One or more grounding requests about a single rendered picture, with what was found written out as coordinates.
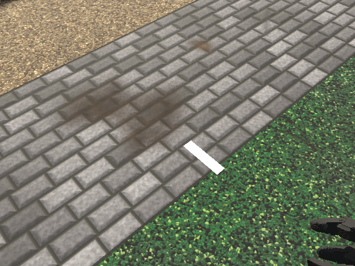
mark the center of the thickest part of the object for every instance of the robot right hand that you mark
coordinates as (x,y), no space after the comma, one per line
(345,228)

